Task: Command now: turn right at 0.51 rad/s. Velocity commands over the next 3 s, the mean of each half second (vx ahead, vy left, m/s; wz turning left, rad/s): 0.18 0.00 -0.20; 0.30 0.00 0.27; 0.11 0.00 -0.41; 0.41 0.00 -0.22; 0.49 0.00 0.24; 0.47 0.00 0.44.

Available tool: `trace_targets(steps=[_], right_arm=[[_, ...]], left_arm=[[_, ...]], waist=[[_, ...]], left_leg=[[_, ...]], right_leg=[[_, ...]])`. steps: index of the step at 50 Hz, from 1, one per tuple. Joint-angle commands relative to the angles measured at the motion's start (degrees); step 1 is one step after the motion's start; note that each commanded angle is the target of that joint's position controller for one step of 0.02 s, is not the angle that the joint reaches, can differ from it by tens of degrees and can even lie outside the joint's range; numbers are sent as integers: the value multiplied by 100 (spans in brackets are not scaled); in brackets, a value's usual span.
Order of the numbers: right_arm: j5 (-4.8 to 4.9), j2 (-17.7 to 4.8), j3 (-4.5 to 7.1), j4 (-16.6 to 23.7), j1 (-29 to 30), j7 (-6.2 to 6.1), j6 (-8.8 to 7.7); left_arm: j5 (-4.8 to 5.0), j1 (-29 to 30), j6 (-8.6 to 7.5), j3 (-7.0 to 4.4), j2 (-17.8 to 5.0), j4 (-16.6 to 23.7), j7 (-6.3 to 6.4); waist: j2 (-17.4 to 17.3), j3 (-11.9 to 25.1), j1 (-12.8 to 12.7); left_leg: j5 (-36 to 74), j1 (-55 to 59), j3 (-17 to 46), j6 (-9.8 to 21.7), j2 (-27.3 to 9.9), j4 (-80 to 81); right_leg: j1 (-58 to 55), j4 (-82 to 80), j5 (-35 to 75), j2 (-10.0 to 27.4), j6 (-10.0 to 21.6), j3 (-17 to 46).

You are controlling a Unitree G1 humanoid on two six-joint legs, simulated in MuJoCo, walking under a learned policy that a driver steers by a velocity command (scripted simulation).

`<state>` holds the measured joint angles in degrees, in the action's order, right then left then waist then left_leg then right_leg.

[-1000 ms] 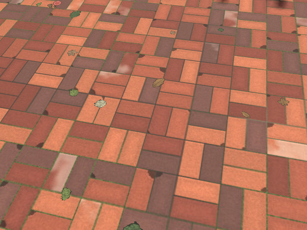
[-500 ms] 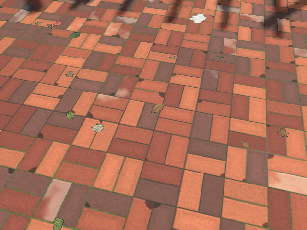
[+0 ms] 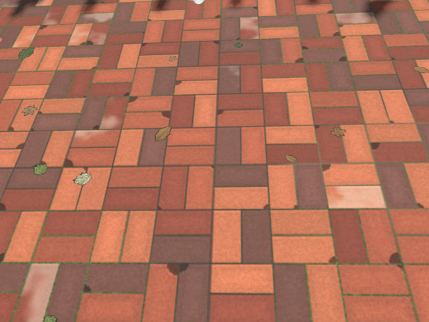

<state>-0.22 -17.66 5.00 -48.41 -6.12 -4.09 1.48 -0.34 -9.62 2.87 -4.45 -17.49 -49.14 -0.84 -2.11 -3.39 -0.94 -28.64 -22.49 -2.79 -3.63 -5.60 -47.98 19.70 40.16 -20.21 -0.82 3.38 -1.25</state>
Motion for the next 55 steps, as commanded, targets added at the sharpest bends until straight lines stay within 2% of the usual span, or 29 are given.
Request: trace_targets(steps=[1, 2, 3, 4, 7, 8, 10, 11, 15, 20, 26, 30, 31, 32, 33, 34, 35, 36, 37, 38, 39, 40, 41, 43, 45, 47, 50, 52, 55], right_arm=[[64, -531, 99, 656, 482, -32, -65], [54, -653, 156, 531, 350, -59, -67], [6, -737, 197, 418, 304, -107, -62], [-24, -728, 210, 394, 261, -102, -73], [32, -479, 167, 358, 160, -31, -143], [42, -449, 156, 332, 109, -4, -164], [51, -438, 142, 364, 303, 66, -215], [62, -464, 140, 399, 431, 102, -253], [84, -426, 80, 318, 517, 252, -456], [158, -445, 23, 331, 561, 358, -595], [199, -338, -93, 446, 658, 483, -663], [227, -370, -154, 584, 735, 604, -666], [225, -399, -152, 592, 643, 632, -655], [208, -449, -122, 545, 375, 645, -640], [192, -574, -38, 403, -126, 636, -616], [226, -885, 137, 174, -972, 598, -590], [217, -1484, 310, 99, -1841, 506, -536], [121, -1767, 275, 211, -1792, 556, -577], [110, -1255, 147, 339, -1541, 575, -606], [85, -1060, 93, 467, -1189, 570, -615], [97, -959, 67, 596, -887, 572, -593], [84, -775, 5, 691, -612, 552, -562], [21, -665, -45, 744, -463, 526, -550], [-48, -596, -87, 703, -342, 483, -577], [-60, -551, -126, 614, -307, 426, -595], [-59, -565, -148, 535, -300, 352, -553], [-88, -685, -134, 345, -505, 247, -465], [-78, -776, -98, 275, -480, 192, -358], [-15, -763, -69, 274, -371, 123, -162]], left_arm=[[-231, -342, -353, -247, -1361, 458, -6], [-61, 20, -400, -231, -1210, 527, 50], [61, 260, -389, -178, -1020, 592, 113], [100, 288, -369, -137, -914, 620, 165], [84, -79, -339, -91, -765, 604, 267], [106, -225, -346, -76, -701, 571, 288], [146, -396, -369, -66, -684, 493, 309], [128, -444, -387, -67, -716, 453, 315], [40, -557, -486, -71, -802, 291, 285], [30, -687, -612, -107, -917, 167, 220], [68, -804, -663, -156, -951, 44, 168], [110, -845, -627, -197, -1006, 11, 112], [134, -800, -608, -211, -1034, 30, 105], [162, -668, -590, -221, -1074, 75, 107], [164, -597, -581, -209, -1052, 118, 121], [113, -655, -586, -139, -865, 154, 143], [-97, -605, -620, 7, -542, 404, 170], [-146, -806, -792, 132, -140, 653, 141], [66, -513, -937, 22, -729, 594, 84], [158, -362, -1000, -19, -898, 648, 47], [89, -340, -978, -32, -886, 599, 77], [4, -424, -917, -57, -875, 539, 95], [0, -563, -824, -56, -792, 479, 84], [6, -862, -691, -17, -555, 342, 86], [17, -745, -643, 23, -410, 374, 108], [40, -392, -656, 75, -301, 462, 79], [90, 37, -681, 92, -292, 619, -16], [107, 153, -681, 58, -400, 735, -79], [67, 176, -667, 27, -452, 889, -180]], waist=[[1173, 650, -140], [827, 456, 33], [697, 417, 95], [732, 471, 122], [718, 766, 67], [672, 892, 38], [868, 722, -98], [1004, 564, -154], [978, 338, -323], [840, 52, -442], [690, -54, -480], [720, -81, -422], [734, -54, -328], [718, 65, -110], [643, 348, 174], [370, 858, 539], [-728, 1402, 819], [-1686, 1801, 458], [-798, 1390, 616], [-541, 946, 479], [-27, 741, 319], [112, 651, 158], [-52, 671, 8], [-184, 772, -153], [-252, 749, -147], [-264, 694, 8], [-196, 651, 244], [-169, 523, 257], [-107, 383, 216]], left_leg=[[-791, -1769, 825, 113, 513, -2337], [-152, -1845, 850, 170, 379, -2161], [293, -1805, 879, 164, 285, -1979], [573, -1584, 877, 133, 313, -1894], [1016, -1435, 842, 43, 487, -1672], [1198, -1431, 832, 18, 448, -1374], [1477, -1566, 762, -38, 378, -668], [1547, -1613, 746, -59, 353, -352], [1770, -1368, 579, -29, 212, 577], [1787, -1552, 505, 186, 91, 881], [1793, -1570, 408, 372, 68, 1186], [1792, -1131, 172, 577, 146, 1389], [1789, -865, 64, 663, 215, 1472], [1873, -311, -116, 765, 374, 1631], [1942, 544, -302, 866, 620, 1736], [1886, 1758, -137, 1055, 708, 1843], [1726, 3062, 1813, 1554, -564, 2202], [1540, 4130, 4652, 2414, -1581, 3075], [1951, 3853, 4185, 2254, -1483, 3177], [2968, 3314, 3335, 2097, -1281, 3053], [3848, 2715, 2668, 1943, -1016, 2973], [4573, 2215, 2132, 1839, -870, 3004], [5133, 1821, 1763, 1760, -716, 3088], [6172, 1430, 1133, 1718, -507, 3188], [6473, 1322, 654, 1570, -327, 3272], [6285, 1371, 306, 1278, -158, 3332], [6102, 1810, 228, 1098, -307, 3368], [6056, 2132, 240, 1138, -487, 3260], [6261, 2501, 298, 1252, -716, 2802]], right_leg=[[-1144, -2409, 2332, 2056, 1627, 3408], [-1080, -2342, 1710, 1701, 1204, 2913], [-1067, -2279, 1500, 1509, 899, 2643], [-982, -2266, 1679, 1340, 786, 2439], [-1416, -2234, 2234, 1204, 806, 2186], [-1601, -2334, 1639, 1158, 813, 2159], [-1762, -2750, -150, 1128, 827, 2383], [-1778, -2931, -549, 1176, 847, 2527], [-1861, -3209, -448, 1304, 865, 2356], [-1982, -3451, -543, 1531, 945, 2159], [-2210, -3454, 114, 1606, 899, 1448], [-2150, -3231, 865, 1633, 777, 929], [-2068, -3068, 1178, 1624, 712, 785], [-1864, -2695, 1907, 1542, 603, 554], [-1567, -1999, 2948, 1374, 456, 262], [-1108, -728, 3592, 1057, 214, -158], [186, 1465, 2033, 612, -235, -560], [2121, 2846, -1415, -421, -487, 73], [2596, 3345, -1192, 1, -416, 668], [2645, 3246, -704, 224, -331, 567], [2355, 3002, -348, 465, -365, 499], [2024, 2619, -57, 633, -418, 463], [1571, 2417, 136, 705, -458, 441], [1104, 2074, 584, 618, -571, 269], [977, 1391, 1143, 566, -607, 187], [821, 520, 1819, 510, -558, 124], [838, -188, 2346, 429, -492, 165], [1085, -291, 2048, 390, -439, 226], [1369, -340, 1279, 324, -320, 141]])
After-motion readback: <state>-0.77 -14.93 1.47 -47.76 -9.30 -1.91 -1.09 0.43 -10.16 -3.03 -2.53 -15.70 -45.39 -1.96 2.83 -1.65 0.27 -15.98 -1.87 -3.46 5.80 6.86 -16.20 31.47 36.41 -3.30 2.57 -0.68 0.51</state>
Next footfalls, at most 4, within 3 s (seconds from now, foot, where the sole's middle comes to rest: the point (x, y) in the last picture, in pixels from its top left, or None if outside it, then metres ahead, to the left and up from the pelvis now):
0.68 left None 0.26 0.16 -0.76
1.18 right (240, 317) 0.47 0.01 -0.75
1.54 left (161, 308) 0.50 0.25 -0.76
1.98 right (263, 246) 0.70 -0.07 -0.76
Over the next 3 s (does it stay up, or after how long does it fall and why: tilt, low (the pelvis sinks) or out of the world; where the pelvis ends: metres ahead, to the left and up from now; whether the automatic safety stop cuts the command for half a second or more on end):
stays up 1.16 0.01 0.01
